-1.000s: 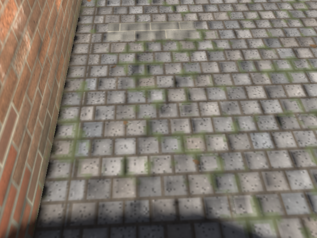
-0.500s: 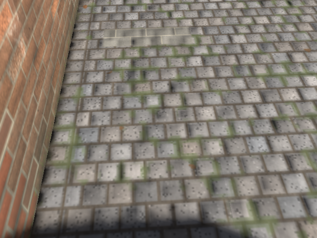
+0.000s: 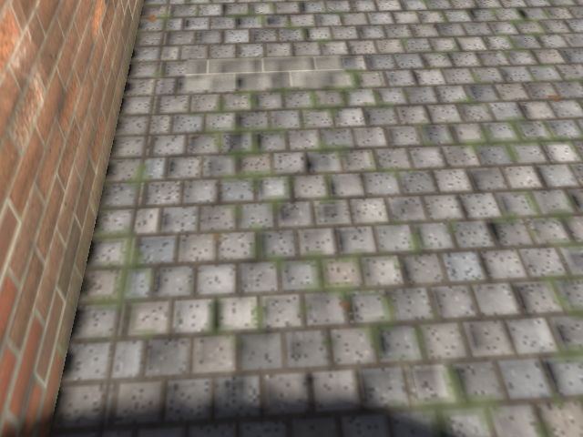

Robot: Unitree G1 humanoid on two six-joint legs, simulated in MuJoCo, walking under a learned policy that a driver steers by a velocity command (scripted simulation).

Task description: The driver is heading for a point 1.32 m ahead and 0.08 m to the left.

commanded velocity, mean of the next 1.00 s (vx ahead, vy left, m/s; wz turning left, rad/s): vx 0.00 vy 0.00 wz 0.00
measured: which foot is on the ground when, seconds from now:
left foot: down 0.00-1.00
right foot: down 0.00-1.00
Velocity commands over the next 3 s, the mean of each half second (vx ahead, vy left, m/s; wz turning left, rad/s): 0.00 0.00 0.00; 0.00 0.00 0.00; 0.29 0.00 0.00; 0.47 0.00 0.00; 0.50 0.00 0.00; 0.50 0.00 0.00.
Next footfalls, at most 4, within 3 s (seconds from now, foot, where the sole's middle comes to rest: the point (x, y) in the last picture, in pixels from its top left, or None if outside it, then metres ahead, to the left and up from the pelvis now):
1.58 left None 0.28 0.18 -0.78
2.14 right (334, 362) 0.68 -0.08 -0.78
2.74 left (236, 260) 0.99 0.18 -0.78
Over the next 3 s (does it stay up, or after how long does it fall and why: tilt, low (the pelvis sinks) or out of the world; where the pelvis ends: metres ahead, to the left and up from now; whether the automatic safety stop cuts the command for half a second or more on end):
stays up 0.95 0.10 0.01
